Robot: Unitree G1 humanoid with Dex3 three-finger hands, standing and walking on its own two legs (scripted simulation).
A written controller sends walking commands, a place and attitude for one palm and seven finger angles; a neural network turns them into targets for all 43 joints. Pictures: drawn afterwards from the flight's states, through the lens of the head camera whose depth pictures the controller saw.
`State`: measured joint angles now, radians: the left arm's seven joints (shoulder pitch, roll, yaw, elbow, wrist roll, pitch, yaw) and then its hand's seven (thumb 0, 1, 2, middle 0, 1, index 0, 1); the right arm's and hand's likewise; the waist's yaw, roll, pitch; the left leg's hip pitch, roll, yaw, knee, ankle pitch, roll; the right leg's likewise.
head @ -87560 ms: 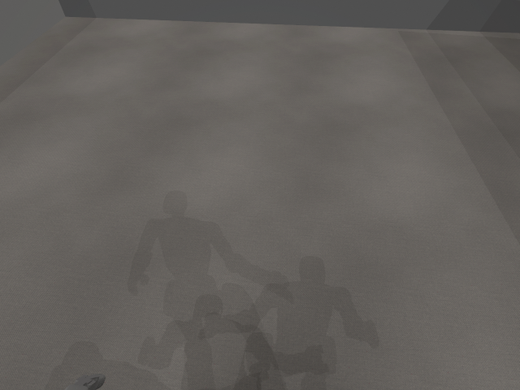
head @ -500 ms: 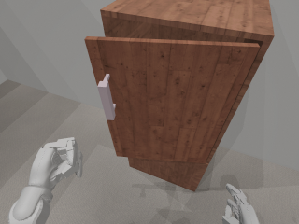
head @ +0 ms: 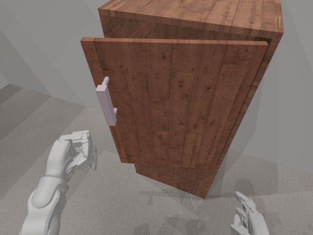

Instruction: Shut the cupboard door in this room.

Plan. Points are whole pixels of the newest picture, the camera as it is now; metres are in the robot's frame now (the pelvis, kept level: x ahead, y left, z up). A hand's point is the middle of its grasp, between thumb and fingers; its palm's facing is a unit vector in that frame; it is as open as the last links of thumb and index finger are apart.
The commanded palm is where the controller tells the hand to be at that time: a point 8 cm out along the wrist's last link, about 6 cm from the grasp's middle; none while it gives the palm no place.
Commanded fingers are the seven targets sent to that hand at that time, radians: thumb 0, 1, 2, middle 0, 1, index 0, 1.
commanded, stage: bring the fist close to the handle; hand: left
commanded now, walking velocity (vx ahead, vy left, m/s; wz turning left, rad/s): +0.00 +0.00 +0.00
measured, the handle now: (109, 101) +0.45 +0.18 +0.10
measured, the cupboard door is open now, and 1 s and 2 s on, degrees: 17 17 5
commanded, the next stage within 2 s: push the door shut along its arc in 1.10 s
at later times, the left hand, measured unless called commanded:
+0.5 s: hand (109, 136) +0.32 +0.15 +0.10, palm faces -0.02 -1.00 -0.03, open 3.1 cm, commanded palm +0.30 +0.20 +0.10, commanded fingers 0.00 0.90 0.90 -1.30 -1.50 -1.30 -1.50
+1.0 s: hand (111, 129) +0.35 +0.15 +0.10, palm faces -0.01 -1.00 -0.02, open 3.1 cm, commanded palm +0.32 +0.19 +0.10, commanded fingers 0.00 0.90 0.90 -1.30 -1.50 -1.30 -1.50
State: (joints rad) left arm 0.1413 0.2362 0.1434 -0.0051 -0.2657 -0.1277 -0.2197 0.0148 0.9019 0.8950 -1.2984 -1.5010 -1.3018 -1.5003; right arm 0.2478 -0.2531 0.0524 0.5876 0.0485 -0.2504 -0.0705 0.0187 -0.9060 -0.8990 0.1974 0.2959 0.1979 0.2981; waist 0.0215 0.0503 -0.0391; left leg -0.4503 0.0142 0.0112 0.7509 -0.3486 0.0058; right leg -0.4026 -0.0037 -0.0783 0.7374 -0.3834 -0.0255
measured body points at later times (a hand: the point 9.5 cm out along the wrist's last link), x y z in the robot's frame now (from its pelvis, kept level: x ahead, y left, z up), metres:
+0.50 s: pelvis +0.01 +0.00 +0.00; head +0.02 -0.02 +0.45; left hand +0.32 +0.20 +0.11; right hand +0.17 -0.23 -0.09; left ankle +0.02 +0.12 -0.71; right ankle +0.00 -0.10 -0.71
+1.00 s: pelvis +0.00 +0.00 +0.00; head +0.01 -0.02 +0.45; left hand +0.34 +0.20 +0.10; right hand +0.14 -0.25 -0.09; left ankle +0.02 +0.12 -0.71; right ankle +0.00 -0.10 -0.71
